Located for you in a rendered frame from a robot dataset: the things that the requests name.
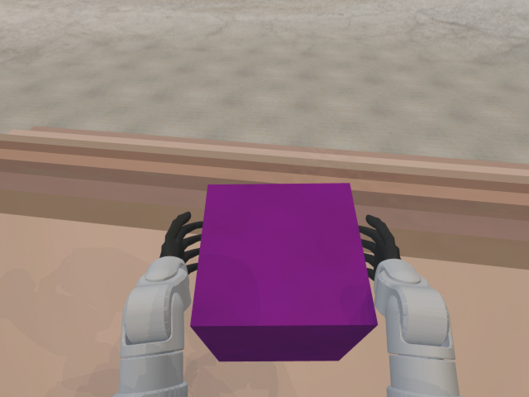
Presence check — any left robot hand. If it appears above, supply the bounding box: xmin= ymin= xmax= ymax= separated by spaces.
xmin=160 ymin=212 xmax=203 ymax=274

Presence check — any robot right forearm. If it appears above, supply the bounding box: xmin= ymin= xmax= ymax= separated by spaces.
xmin=374 ymin=259 xmax=463 ymax=397

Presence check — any carton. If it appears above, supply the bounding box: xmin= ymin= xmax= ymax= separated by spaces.
xmin=190 ymin=183 xmax=378 ymax=361

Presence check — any right robot hand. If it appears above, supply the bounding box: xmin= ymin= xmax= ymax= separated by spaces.
xmin=359 ymin=215 xmax=401 ymax=281

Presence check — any robot left forearm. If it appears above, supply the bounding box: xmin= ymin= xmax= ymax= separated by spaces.
xmin=112 ymin=256 xmax=191 ymax=397

